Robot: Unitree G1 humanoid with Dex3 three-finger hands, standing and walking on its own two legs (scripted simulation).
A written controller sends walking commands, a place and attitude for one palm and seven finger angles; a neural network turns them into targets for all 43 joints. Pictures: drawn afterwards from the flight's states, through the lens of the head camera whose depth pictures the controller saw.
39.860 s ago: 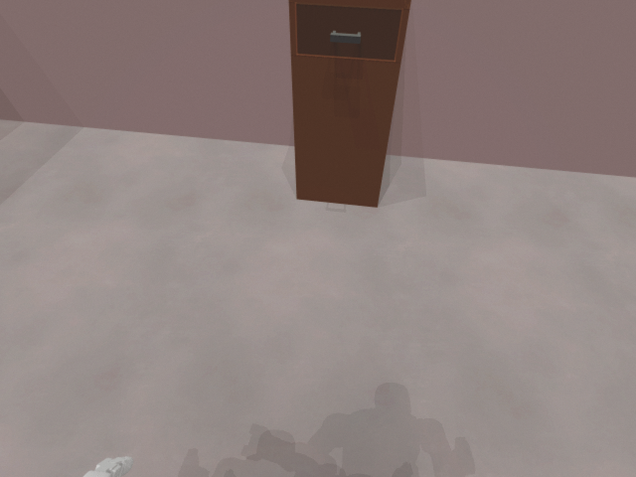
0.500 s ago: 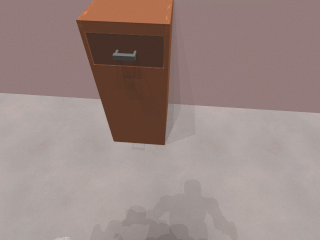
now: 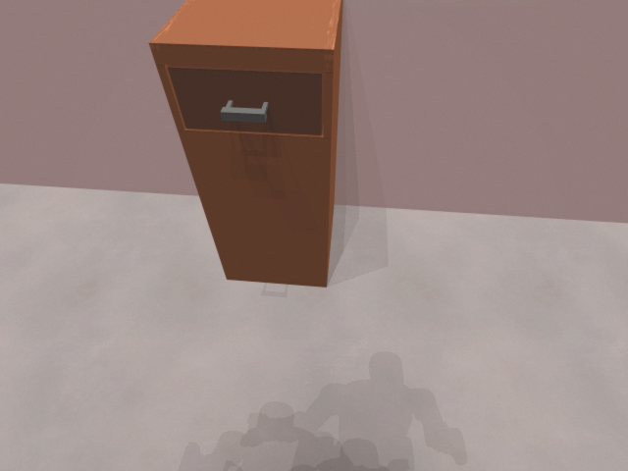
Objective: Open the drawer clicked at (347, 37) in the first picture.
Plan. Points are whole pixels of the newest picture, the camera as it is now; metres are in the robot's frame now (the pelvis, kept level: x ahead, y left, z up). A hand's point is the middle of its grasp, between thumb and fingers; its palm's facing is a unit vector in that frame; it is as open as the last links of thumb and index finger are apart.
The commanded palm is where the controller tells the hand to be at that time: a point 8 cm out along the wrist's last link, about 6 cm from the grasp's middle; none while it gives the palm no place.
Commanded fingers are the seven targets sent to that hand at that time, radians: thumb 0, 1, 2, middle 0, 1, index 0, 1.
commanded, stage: take the last steps up to it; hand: left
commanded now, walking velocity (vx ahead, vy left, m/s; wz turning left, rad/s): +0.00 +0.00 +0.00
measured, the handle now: (245, 109) +0.85 +0.20 -0.01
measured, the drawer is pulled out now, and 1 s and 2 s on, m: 0.00 0.00 0.00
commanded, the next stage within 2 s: come to a stop and stand still in 1.00 s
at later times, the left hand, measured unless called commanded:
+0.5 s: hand out of the picture +0.05 +0.21 -0.20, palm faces +0.01 -0.98 -0.18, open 7.4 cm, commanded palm none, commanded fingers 0.00 0.90 0.90 -0.20 -0.30 -0.20 -0.30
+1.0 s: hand (223, 381) +0.30 +0.18 -0.21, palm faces +0.01 -0.99 -0.16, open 7.2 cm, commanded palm none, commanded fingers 0.00 0.90 0.90 -0.20 -0.30 -0.20 -0.30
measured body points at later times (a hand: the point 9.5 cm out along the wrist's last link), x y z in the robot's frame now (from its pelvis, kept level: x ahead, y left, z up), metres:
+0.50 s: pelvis +0.06 +0.02 -0.02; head +0.08 +0.04 +0.43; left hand +0.05 +0.27 -0.18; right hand +0.03 -0.21 -0.16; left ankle +0.00 +0.12 -0.75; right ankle -0.01 -0.07 -0.73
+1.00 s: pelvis +0.23 +0.00 -0.03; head +0.27 +0.03 +0.42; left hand +0.30 +0.24 -0.19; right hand +0.23 -0.23 -0.17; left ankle +0.24 +0.13 -0.75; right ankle +0.24 -0.11 -0.75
